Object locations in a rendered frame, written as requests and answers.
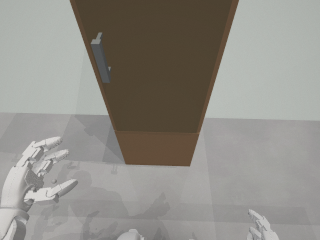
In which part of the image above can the handle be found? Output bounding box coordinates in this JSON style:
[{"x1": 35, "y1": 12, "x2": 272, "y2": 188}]
[{"x1": 91, "y1": 32, "x2": 112, "y2": 83}]

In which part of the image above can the left robot forearm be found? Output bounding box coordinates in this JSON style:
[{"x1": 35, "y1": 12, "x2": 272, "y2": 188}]
[{"x1": 0, "y1": 207, "x2": 30, "y2": 240}]

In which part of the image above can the cupboard door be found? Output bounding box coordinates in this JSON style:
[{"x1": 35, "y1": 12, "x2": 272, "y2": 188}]
[{"x1": 75, "y1": 0, "x2": 233, "y2": 133}]

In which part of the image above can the left robot hand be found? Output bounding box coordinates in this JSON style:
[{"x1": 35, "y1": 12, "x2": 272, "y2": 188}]
[{"x1": 0, "y1": 136, "x2": 78, "y2": 212}]

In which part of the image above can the right robot hand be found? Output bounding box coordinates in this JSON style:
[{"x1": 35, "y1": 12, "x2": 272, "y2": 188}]
[{"x1": 246, "y1": 209, "x2": 280, "y2": 240}]

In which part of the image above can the robot left shin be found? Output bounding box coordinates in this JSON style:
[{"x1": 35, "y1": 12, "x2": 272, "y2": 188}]
[{"x1": 128, "y1": 229, "x2": 138, "y2": 233}]

